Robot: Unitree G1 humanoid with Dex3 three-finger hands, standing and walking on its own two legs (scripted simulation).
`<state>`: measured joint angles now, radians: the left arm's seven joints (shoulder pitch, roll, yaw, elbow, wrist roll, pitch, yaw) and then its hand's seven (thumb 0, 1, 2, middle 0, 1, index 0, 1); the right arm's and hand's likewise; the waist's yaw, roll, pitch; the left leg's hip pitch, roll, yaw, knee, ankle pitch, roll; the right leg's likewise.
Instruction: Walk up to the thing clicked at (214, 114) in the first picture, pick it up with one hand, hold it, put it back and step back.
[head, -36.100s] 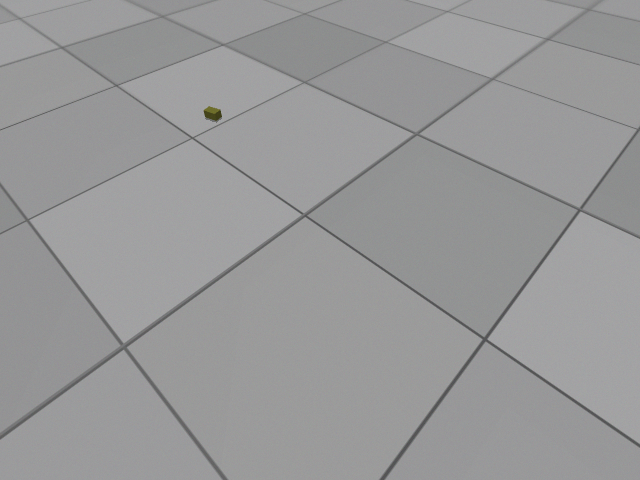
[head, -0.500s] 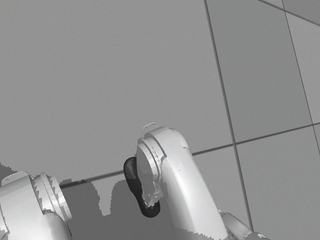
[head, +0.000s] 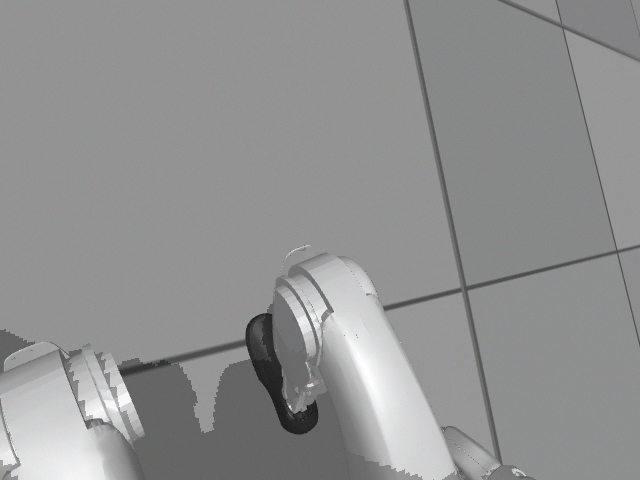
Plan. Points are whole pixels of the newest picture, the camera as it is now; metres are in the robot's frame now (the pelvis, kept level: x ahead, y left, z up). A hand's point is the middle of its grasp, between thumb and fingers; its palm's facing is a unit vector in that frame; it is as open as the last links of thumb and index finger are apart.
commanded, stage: open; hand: left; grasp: from above
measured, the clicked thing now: out of the picture +0.46 +0.34 -0.28
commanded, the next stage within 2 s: withdraw in 0.30 s
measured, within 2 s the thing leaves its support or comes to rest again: neither
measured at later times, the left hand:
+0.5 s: hand out of the picture +0.45 +0.33 -0.25, palm faces -0.44 -0.14 -0.89, open 11.9 cm
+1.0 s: hand out of the picture +0.43 +0.35 -0.08, palm faces -0.49 -0.12 -0.86, open 12.1 cm
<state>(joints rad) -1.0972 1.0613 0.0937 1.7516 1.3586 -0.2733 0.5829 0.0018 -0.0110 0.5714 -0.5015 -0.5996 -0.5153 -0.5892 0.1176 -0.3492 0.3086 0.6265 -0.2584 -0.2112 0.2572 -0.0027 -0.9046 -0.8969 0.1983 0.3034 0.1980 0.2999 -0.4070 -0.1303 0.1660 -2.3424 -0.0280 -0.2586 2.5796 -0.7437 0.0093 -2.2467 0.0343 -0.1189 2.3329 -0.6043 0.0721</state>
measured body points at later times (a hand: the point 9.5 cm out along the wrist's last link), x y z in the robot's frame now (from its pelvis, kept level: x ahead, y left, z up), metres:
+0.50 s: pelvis +0.00 +0.00 +0.00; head +0.27 +0.14 +0.33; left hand +0.47 +0.33 -0.20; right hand +0.05 -0.25 -0.04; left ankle +0.06 +0.12 -0.27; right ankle +0.14 -0.14 -0.27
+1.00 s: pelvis +0.00 -0.01 +0.06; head +0.22 +0.09 +0.44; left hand +0.45 +0.36 -0.03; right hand +0.12 -0.27 -0.04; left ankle +0.06 +0.12 -0.27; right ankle +0.14 -0.14 -0.27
